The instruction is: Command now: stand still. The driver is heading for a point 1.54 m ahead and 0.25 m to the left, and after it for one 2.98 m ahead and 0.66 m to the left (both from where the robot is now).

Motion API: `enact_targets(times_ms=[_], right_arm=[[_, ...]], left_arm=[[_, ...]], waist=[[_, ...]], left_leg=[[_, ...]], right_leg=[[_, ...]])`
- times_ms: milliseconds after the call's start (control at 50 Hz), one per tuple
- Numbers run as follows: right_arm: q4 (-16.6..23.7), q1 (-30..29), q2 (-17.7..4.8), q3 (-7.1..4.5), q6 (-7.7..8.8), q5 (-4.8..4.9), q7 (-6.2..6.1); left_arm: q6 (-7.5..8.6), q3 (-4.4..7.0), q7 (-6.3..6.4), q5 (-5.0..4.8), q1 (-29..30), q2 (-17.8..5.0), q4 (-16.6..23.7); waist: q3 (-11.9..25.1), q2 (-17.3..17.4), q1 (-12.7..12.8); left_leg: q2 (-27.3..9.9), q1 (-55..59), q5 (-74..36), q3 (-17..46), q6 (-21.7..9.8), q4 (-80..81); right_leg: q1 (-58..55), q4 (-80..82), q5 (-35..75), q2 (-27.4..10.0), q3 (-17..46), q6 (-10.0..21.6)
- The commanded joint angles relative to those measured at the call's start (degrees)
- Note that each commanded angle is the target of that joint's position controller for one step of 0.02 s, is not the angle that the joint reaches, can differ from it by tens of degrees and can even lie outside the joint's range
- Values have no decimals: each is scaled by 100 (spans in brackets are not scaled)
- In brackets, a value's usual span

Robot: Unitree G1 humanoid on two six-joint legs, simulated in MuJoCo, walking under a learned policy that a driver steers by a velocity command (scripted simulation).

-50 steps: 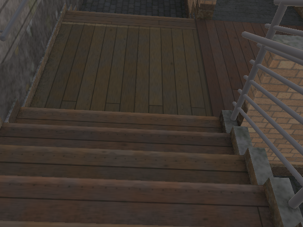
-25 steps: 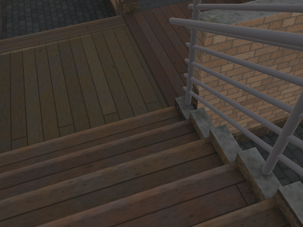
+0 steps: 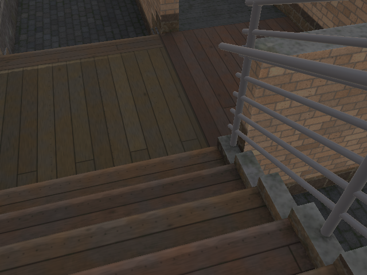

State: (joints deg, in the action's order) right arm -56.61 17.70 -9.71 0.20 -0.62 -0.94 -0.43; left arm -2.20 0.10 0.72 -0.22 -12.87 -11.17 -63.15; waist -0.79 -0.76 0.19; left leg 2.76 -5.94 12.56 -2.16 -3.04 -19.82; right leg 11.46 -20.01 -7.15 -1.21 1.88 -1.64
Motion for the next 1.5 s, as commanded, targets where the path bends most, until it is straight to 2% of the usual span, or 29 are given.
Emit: enact_targets(times_ms=[20, 240, 260, 500, 1060, 1080, 1120, 1300, 1320, 1360, 1460, 1480, 1500], right_arm=[[44, 307, -542, -103, 44, -6, -14], [-252, 446, -452, -86, 65, -7, -49], [-268, 436, -451, -87, 65, 28, -45], [-483, 514, -398, -57, 75, 13, -64], [-615, 612, -355, -42, 91, 24, -84], [-605, 603, -380, -46, 128, 42, -91], [-620, 626, -394, -50, 149, 55, -97], [-634, 644, -361, -48, 139, 45, -93], [-649, 670, -337, -43, 107, 20, -81], [-632, 657, -328, -42, 92, 10, -72], [-617, 680, -350, -46, 113, 21, -73], [-619, 704, -316, -31, 116, 16, -68], [-574, 642, -395, -56, 142, 31, -78]], left_arm=[[51, 48, 27, 0, -56, -423, 69], [56, 16, 72, -3, -199, -370, -143], [53, 24, 52, 34, -190, -361, -152], [60, 21, 67, 23, -243, -286, -279], [60, 8, 86, 34, -414, -211, -384], [80, 12, 87, 27, -422, -211, -416], [93, 3, 92, 17, -455, -188, -443], [80, -1, 81, 30, -461, -181, -489], [62, -8, 79, 37, -468, -170, -460], [52, -2, 73, 49, -458, -189, -437], [70, -4, 74, 44, -515, -169, -420], [66, -17, 75, 41, -561, -126, -437], [77, -2, 77, 45, -502, -148, -444]], waist=[[-212, 74, -40], [-194, 113, -25], [-207, 73, -28], [-221, 94, -30], [-270, 78, -37], [-226, -10, -12], [-184, 52, -13], [-309, 90, -21], [-349, 172, -44], [-398, 121, -43], [-335, 62, -33], [-214, 100, -46], [-242, 77, -46]], left_leg=[[-823, -336, -110, 783, 49, 629], [-785, -297, -634, 745, 9, 512], [-805, -319, -722, 744, -13, 500], [-765, -282, -837, 721, -8, 476], [-748, -286, -785, 732, -17, 493], [-816, -240, -1084, 787, -5, 468], [-817, -165, -1252, 763, 11, 431], [-794, -269, -847, 776, 24, 536], [-720, -317, -536, 720, 14, 556], [-722, -409, -331, 755, -2, 606], [-738, -363, -537, 760, -16, 565], [-727, -344, -50, 797, -19, 702], [-784, -363, 367, 943, -38, 868]], right_leg=[[-12, 239, 211, -405, 362, 208], [-3, 153, 349, -463, 330, 203], [-26, 136, 391, -464, 307, 190], [-59, 110, 401, -471, 251, 175], [-32, 128, 373, -486, 214, 135], [-90, 154, 507, -506, 235, 122], [-110, 148, 536, -512, 228, 114], [-84, 209, 428, -519, 230, 97], [-33, 178, 312, -495, 211, 108], [-8, 178, 273, -486, 206, 113], [-14, 149, 330, -489, 200, 111], [-98, 184, 93, -442, 168, 108], [-104, 163, -58, -375, 108, 98]])
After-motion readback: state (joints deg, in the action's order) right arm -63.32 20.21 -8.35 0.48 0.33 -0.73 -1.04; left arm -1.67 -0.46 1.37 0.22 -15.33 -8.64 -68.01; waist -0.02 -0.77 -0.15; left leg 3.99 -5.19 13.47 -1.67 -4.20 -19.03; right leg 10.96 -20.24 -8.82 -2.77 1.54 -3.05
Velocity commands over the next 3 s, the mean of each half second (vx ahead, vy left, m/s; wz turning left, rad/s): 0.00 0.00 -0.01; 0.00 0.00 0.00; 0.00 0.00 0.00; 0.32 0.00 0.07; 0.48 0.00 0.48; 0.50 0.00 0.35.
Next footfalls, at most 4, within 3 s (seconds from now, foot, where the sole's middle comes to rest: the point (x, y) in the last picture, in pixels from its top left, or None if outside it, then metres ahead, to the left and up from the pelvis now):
1.86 right None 0.14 -0.14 -0.78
2.24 left None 0.37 -0.04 -0.95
2.72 right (222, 257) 0.75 -0.16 -1.11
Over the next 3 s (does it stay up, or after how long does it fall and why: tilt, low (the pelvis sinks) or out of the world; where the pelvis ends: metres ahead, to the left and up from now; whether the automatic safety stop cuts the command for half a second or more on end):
stays up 0.72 -0.10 -0.36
